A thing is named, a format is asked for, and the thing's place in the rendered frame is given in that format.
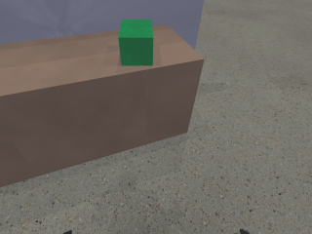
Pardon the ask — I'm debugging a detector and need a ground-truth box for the pedestal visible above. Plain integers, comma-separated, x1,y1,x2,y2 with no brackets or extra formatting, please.
0,24,205,187

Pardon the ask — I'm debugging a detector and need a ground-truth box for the carton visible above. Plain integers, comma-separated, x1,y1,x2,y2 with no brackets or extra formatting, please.
118,19,153,66

